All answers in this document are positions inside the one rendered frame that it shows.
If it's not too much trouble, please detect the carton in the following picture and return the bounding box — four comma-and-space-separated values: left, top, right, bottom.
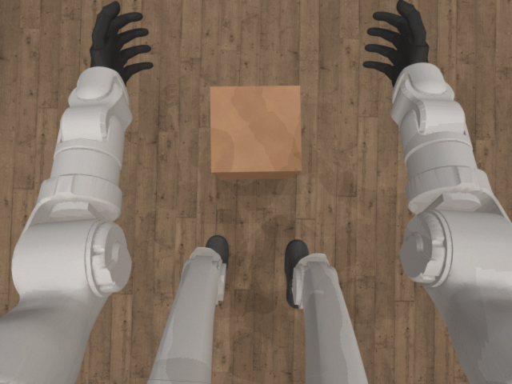
210, 86, 302, 180

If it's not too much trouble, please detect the left robot upper arm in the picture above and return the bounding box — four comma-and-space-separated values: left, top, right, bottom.
0, 218, 132, 384

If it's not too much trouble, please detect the right robot forearm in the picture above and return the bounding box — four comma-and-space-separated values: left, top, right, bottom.
390, 62, 512, 225

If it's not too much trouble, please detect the left robot forearm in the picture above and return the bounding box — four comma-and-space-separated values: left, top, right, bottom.
12, 66, 132, 291

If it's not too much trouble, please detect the right robot upper arm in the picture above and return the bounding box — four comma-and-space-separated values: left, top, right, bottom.
399, 209, 512, 384

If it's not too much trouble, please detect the right robot thigh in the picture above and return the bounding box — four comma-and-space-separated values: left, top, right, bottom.
293, 262, 368, 384

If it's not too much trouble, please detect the robot right hand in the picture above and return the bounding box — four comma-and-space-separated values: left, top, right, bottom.
363, 0, 430, 87

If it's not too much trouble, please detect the left robot foot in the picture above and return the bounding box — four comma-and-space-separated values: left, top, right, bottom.
206, 235, 229, 302

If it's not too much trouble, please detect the robot left hand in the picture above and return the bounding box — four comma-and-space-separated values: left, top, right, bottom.
90, 1, 154, 86

